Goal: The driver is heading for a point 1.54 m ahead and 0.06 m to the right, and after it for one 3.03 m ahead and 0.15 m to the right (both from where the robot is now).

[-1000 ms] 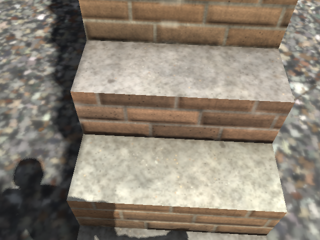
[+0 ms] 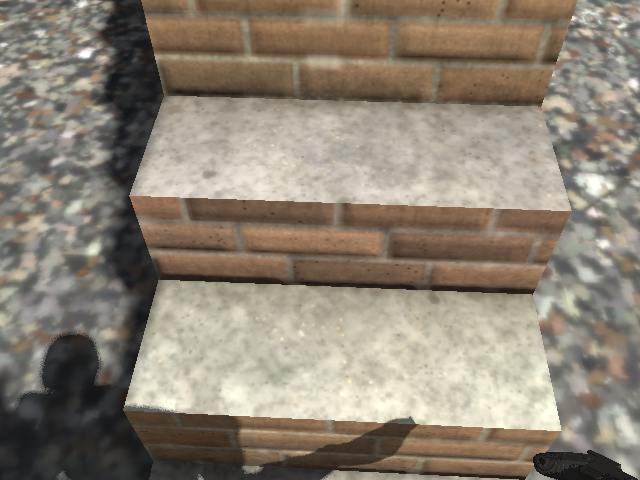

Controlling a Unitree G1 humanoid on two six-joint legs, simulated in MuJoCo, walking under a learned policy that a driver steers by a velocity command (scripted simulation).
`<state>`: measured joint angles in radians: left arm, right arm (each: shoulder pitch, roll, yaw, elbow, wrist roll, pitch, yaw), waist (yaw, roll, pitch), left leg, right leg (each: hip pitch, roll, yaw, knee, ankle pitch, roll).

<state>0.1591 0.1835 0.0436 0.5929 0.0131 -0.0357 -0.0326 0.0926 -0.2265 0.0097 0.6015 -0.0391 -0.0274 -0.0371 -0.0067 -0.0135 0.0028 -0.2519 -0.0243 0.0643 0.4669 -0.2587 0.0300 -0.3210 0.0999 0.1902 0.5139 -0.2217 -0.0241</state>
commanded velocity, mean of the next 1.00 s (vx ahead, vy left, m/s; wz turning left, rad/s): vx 0.50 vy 0.00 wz -0.36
